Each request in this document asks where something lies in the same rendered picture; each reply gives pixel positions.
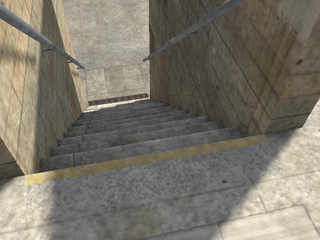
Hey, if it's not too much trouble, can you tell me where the stairs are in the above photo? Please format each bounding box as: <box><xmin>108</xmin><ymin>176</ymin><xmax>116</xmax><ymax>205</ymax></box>
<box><xmin>39</xmin><ymin>98</ymin><xmax>244</xmax><ymax>173</ymax></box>

